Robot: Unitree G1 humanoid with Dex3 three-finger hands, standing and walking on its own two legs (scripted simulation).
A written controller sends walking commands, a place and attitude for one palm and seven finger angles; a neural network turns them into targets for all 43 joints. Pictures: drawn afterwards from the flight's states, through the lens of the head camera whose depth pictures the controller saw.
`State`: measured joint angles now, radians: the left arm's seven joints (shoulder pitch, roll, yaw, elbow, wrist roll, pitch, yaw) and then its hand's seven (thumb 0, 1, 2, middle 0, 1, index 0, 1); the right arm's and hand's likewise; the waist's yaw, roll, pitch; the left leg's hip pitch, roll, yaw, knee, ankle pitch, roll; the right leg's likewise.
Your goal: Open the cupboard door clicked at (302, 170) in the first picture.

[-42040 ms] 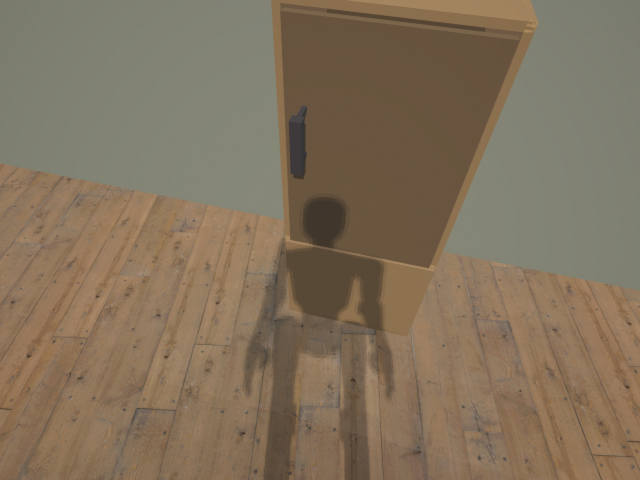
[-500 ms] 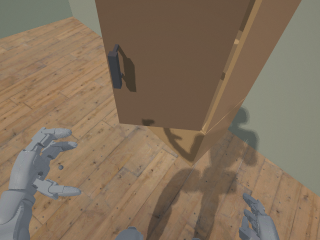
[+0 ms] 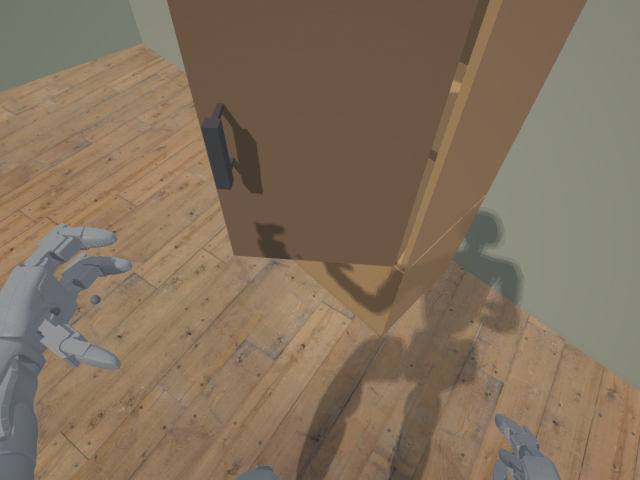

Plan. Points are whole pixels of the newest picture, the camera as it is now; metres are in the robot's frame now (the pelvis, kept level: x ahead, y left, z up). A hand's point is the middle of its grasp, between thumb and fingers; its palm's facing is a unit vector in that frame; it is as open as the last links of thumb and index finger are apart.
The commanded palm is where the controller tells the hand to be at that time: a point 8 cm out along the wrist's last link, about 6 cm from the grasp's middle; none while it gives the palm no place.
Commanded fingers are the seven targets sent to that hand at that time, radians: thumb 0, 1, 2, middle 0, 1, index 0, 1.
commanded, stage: raise the hand with hooked fingers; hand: left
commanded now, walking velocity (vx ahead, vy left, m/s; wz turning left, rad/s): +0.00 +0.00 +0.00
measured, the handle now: (222, 147) +0.60 +0.20 +0.05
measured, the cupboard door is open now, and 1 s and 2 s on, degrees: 41 41 41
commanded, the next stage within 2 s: move the hooked fingers beside the handle in 0.40 s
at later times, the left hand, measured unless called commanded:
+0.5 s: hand (110, 302) +0.29 +0.26 +0.08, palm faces +0.00 -1.00 -0.02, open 14.0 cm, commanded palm +0.27 +0.31 +0.08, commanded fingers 0.00 -0.50 0.30 -0.30 -1.20 -0.30 -1.20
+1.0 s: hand (141, 247) +0.37 +0.25 +0.07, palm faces -0.01 -1.00 -0.01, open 14.0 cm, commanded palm +0.35 +0.31 +0.07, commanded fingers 0.00 -0.50 0.30 -0.30 -1.20 -0.30 -1.20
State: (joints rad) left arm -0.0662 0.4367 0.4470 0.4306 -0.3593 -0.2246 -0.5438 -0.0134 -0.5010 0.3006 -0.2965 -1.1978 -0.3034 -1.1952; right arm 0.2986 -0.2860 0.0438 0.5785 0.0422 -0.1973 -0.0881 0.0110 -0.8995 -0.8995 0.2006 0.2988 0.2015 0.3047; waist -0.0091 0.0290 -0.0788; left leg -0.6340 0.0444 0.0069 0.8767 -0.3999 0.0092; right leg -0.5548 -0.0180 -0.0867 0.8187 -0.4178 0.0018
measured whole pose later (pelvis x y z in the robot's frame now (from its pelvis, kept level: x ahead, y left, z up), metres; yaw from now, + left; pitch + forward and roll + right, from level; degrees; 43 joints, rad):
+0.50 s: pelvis +0.00 -0.01 +0.00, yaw +0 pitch +9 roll -2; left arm -0.06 0.41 0.44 0.46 -0.36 -0.27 -0.54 -0.01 -0.50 0.30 -0.30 -1.20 -0.30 -1.20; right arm 0.28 -0.28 0.04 0.57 0.04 -0.19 -0.08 0.01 -0.90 -0.90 0.20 0.30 0.20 0.30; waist -0.01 0.03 -0.08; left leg -0.62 0.05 0.01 0.86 -0.39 0.00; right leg -0.55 -0.01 -0.08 0.82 -0.42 -0.01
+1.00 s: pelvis +0.00 +0.00 +0.00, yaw -1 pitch +12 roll -2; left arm -0.37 0.46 0.45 0.75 -0.27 -0.29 -0.49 -0.01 -0.50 0.30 -0.30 -1.20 -0.30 -1.20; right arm 0.34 -0.28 0.04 0.60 0.04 -0.12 -0.07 0.01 -0.90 -0.90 0.20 0.30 0.20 0.30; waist -0.05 0.02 -0.08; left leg -0.69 0.05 0.02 0.89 -0.40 0.00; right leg -0.63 -0.01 -0.07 0.85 -0.42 0.00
